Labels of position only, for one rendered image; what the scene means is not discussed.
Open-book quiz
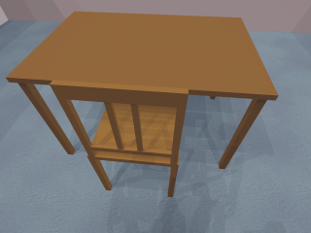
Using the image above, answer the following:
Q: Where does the table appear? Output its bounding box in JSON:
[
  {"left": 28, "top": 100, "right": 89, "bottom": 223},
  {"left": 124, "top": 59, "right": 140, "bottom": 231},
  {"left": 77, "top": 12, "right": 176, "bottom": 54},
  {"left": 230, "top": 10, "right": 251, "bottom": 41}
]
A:
[{"left": 6, "top": 11, "right": 279, "bottom": 169}]

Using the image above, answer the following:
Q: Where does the chair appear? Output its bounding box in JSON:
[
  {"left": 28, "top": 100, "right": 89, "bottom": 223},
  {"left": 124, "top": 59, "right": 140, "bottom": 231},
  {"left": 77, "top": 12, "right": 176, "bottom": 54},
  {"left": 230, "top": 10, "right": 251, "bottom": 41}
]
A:
[{"left": 50, "top": 80, "right": 189, "bottom": 197}]

